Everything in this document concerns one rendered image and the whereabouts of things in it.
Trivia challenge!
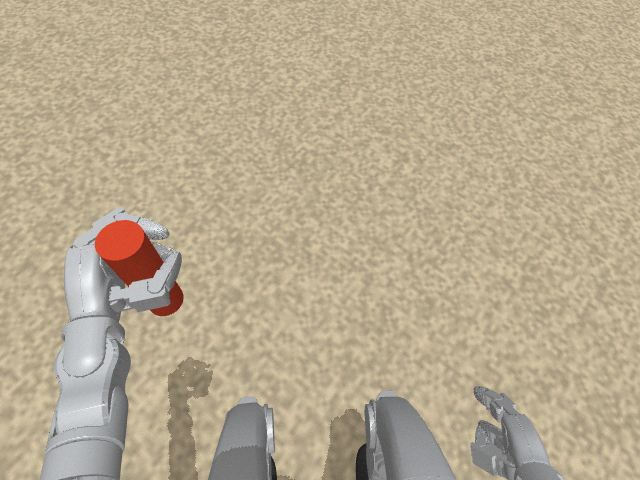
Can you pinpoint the left robot hand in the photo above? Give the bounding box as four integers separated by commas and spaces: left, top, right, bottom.
64, 207, 182, 322

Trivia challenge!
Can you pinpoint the can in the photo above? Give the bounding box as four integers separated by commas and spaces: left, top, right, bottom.
95, 220, 184, 316

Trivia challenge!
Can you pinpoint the right robot arm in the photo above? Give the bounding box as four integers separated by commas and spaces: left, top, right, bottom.
514, 462, 564, 480

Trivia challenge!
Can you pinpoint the right robot hand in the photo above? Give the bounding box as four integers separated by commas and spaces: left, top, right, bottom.
470, 386, 551, 480

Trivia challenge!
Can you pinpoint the left robot arm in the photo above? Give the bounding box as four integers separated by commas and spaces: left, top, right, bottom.
39, 315, 131, 480

